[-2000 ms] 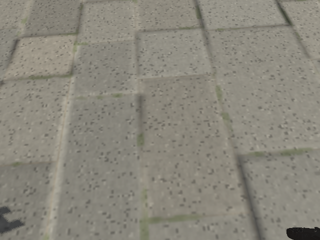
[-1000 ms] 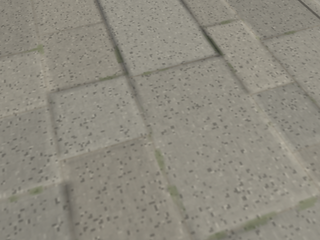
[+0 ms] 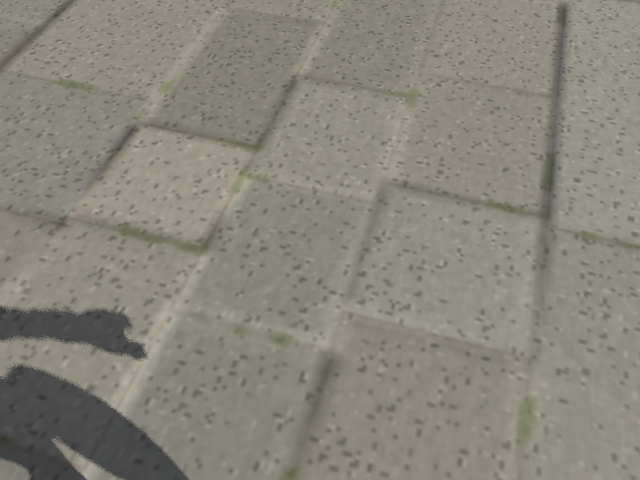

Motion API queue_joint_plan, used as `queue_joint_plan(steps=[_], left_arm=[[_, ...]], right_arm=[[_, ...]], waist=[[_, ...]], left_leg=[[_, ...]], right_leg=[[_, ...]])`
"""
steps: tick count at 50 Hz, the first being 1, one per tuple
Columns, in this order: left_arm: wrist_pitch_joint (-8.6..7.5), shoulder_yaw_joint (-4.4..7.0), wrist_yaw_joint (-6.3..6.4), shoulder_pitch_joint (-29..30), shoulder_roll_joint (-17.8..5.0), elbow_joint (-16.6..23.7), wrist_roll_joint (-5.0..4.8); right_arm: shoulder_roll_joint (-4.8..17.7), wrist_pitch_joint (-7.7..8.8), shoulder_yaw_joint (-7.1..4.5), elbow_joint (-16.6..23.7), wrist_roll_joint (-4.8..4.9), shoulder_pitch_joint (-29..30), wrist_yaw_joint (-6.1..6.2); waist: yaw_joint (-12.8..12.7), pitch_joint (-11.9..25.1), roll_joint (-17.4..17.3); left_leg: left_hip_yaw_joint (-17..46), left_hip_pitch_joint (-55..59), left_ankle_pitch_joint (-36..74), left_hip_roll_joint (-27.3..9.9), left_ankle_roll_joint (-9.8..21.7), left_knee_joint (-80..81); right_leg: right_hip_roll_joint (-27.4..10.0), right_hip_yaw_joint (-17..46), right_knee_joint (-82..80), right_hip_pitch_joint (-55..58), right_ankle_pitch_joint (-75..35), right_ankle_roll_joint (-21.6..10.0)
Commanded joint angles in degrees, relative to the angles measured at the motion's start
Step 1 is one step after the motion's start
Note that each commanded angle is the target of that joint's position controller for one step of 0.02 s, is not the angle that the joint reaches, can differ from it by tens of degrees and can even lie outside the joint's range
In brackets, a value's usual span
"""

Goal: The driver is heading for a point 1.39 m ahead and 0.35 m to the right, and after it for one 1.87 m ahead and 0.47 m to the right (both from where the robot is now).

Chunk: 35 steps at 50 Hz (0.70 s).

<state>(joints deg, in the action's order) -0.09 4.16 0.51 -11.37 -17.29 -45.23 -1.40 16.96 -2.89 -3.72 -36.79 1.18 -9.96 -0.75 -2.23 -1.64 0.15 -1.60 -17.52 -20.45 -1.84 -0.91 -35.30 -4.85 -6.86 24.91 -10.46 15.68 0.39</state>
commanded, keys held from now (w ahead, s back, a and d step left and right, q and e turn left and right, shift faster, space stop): w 0.78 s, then w+e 0.22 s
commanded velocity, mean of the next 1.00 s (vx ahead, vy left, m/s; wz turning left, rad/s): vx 0.44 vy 0.00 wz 0.04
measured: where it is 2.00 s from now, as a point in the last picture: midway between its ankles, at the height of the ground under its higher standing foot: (386, 257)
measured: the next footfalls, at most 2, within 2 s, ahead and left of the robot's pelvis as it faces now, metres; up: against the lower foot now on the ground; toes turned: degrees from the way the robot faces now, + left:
left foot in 0.04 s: +0.03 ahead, +0.12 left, +0.00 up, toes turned +2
right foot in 0.50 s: +0.40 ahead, -0.09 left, +0.00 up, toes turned +1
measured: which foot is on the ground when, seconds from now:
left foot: up 0.00-0.02, down 0.04-0.50, up 0.52-1.00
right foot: down 0.00-0.02, up 0.04-0.48, down 0.50-1.00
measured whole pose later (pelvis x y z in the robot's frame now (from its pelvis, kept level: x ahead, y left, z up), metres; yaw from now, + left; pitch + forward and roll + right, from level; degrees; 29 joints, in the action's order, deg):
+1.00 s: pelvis +0.50 +0.04 -0.01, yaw -1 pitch +2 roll -2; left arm -2.9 3.2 0.0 -22.4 -16.9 -50.9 -1.4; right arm 15.2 5.8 -1.6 -38.8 0.7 -2.8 -1.6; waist -5.3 -1.4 -1.8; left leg 2.2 -28.7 -0.3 -3.0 0.0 -27.2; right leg 2.1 1.7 19.0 1.3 22.1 -0.3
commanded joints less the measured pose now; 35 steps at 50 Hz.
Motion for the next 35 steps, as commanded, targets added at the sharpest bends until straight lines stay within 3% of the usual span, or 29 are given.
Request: queue_joint_plan(steps=[1,2,3,4,5,6,8,11,15,18,21,23,24,25,26,27,28,29,30,31,32,35], left_arm=[[-1.64,1.03,-1.29,1.81,-6.48,1.74,-0.33],[-2.31,-0.84,-2.02,3.61,-1.36,2.87,1.66],[-3.35,-0.51,-1.90,6.96,-2.33,6.75,1.51],[-4.12,0.76,-1.81,9.34,-7.25,7.08,-0.07],[-4.48,1.27,-2.23,8.24,-8.55,6.69,-0.98],[-4.72,1.36,-2.35,6.88,-8.26,5.07,-0.60],[-5.04,1.45,-2.54,6.27,-7.87,4.02,0.71],[-4.99,0.54,-2.81,6.45,-5.00,3.64,0.93],[-4.98,-0.81,-3.19,12.63,-2.53,5.78,0.51],[-5.31,-1.22,-3.99,16.29,-2.53,7.40,0.19],[-5.79,-1.03,-4.70,16.17,-3.84,8.03,0.28],[-5.75,-0.17,-4.37,11.89,-5.85,7.16,0.53],[-5.58,0.88,-3.82,5.28,-7.64,5.46,0.60],[-5.29,1.96,-3.08,-3.86,-9.98,3.18,0.60],[-5.05,3.21,-2.42,-12.06,-15.54,2.14,1.87],[-5.19,2.58,-3.04,-14.57,-13.58,0.74,1.19],[-5.30,1.38,-2.77,-11.20,-9.56,0.79,0.40],[-5.13,0.94,-2.43,-6.46,-8.27,1.37,0.45],[-5.00,0.53,-2.20,-2.97,-7.05,1.91,0.90],[-5.17,0.11,-2.26,-0.81,-5.66,2.36,1.76],[-5.40,-0.11,-2.26,0.34,-4.87,2.46,2.32],[-6.45,0.04,-2.20,0.54,-5.43,1.31,1.47]], right_arm=[[5.65,1.65,-2.04,-1.07,0.14,-9.84,0.20],[9.32,2.02,-2.95,-2.32,-0.02,-16.30,0.82],[16.38,2.99,-4.12,-0.87,-0.55,-16.27,0.57],[12.82,4.53,-3.37,-0.72,-0.71,-15.26,0.20],[9.78,5.57,-2.27,-0.74,-0.77,-12.46,0.24],[8.01,6.19,-1.70,-0.53,-0.82,-10.32,0.28],[6.94,6.42,-1.06,-0.19,-0.97,-7.99,0.68],[7.18,6.71,-1.23,-0.71,-1.09,-9.16,1.23],[8.32,6.85,-1.56,-2.70,-0.88,-12.08,1.57],[9.01,6.86,-1.84,-4.71,-0.39,-14.67,1.58],[9.52,6.48,-2.19,-6.07,0.09,-14.91,1.79],[10.71,5.98,-2.52,-6.39,-0.21,-14.36,2.01],[10.79,5.47,-2.42,-6.53,-0.38,-13.76,2.15],[9.67,5.18,-1.77,-6.47,-0.75,-14.22,2.39],[4.05,5.74,0.00,-4.80,-1.50,-20.25,1.94],[1.02,6.96,1.09,-5.87,-0.66,-22.51,1.60],[7.19,7.84,-0.42,-4.60,1.21,-14.59,1.13],[8.34,8.41,-0.61,-2.89,1.83,-9.73,0.96],[7.96,8.75,-0.49,-2.56,0.87,-7.27,1.14],[7.46,8.50,-0.76,-2.91,0.13,-7.38,1.21],[6.42,7.93,-0.69,-3.58,0.01,-9.32,1.14],[3.96,6.35,-0.15,-3.95,-0.45,-9.81,1.47]], waist=[[5.64,4.20,4.05],[7.86,6.83,-7.83],[7.77,4.76,-16.60],[9.05,2.48,-10.77],[6.97,-1.26,-11.02],[5.89,-2.78,-9.58],[4.36,-3.67,-8.41],[4.05,-1.85,-5.48],[6.11,-3.65,-5.68],[6.88,-5.73,-5.31],[5.31,-5.51,-5.59],[2.67,-1.28,-7.34],[-1.05,3.53,-7.62],[-5.24,10.02,-6.84],[-4.41,20.55,4.49],[-3.63,27.78,13.85],[-4.93,18.10,9.90],[-3.53,9.80,6.95],[-1.73,5.36,2.82],[0.38,2.85,2.78],[2.14,3.00,4.12],[3.76,0.86,4.35]], left_leg=[[-1.72,19.87,4.82,2.71,4.09,12.29],[13.72,29.27,6.13,-8.28,6.86,16.05],[36.88,29.73,-3.11,-20.70,17.51,21.64],[38.18,25.51,-8.07,-21.36,20.52,24.13],[32.32,23.39,-10.05,-18.56,18.31,24.70],[27.02,21.66,-7.96,-15.25,16.01,25.40],[20.16,19.41,5.11,-12.30,13.49,26.85],[13.03,18.76,18.33,-10.13,12.92,27.47],[8.02,15.08,19.29,-8.69,11.92,28.87],[7.86,16.08,18.78,-10.58,11.98,29.08],[7.87,20.99,25.15,-12.82,10.82,26.05],[7.05,23.62,43.51,-12.58,9.59,19.36],[5.37,23.08,54.30,-10.84,8.45,10.67],[3.76,16.29,53.80,-8.32,6.53,-1.42],[2.51,-4.81,31.21,-2.16,3.00,-24.29],[9.56,-15.85,-12.80,6.56,1.63,-36.97],[11.48,-22.51,-11.68,3.08,2.45,-41.85],[8.70,-24.51,-6.27,-0.19,3.25,-40.43],[7.08,-22.72,-1.47,-2.91,3.41,-37.19],[6.98,-19.60,1.83,-4.81,3.32,-34.25],[7.31,-16.23,3.74,-5.86,3.12,-33.15],[5.98,-15.82,5.98,-7.04,1.18,-28.30]], right_leg=[[-7.96,6.42,-1.22,-9.85,6.45,-7.72],[-2.80,0.17,17.29,-19.56,11.32,-2.82],[4.37,1.06,30.52,-36.73,19.97,-0.08],[1.02,7.39,38.38,-39.24,19.05,-0.35],[-1.08,8.63,38.97,-40.66,12.67,-1.38],[-2.17,8.68,37.90,-39.83,7.23,-1.79],[-2.77,8.55,34.05,-37.21,-1.31,-1.01],[-1.46,7.02,27.90,-34.73,-9.93,1.00],[0.78,5.59,14.01,-29.08,-18.66,1.79],[1.79,5.72,8.20,-27.40,-20.23,0.35],[2.29,6.27,4.76,-26.17,-16.80,-2.25],[5.05,4.13,4.92,-18.81,-12.42,-4.25],[7.17,2.29,4.47,-9.57,-11.78,-5.93],[5.72,3.65,5.92,5.60,-12.94,-7.99],[-9.96,25.90,7.12,29.96,-7.60,-16.04],[-17.37,49.43,-4.19,36.72,7.15,-20.76],[-15.32,46.06,-8.46,30.19,13.76,-17.43],[-13.81,38.15,-9.98,21.08,11.65,-15.38],[-11.95,32.36,-11.36,12.36,5.90,-14.45],[-9.64,27.79,-12.94,5.91,0.56,-13.89],[-8.39,25.34,-14.60,2.28,-1.57,-13.94],[-7.42,19.19,-18.56,-3.21,-6.72,-15.39]])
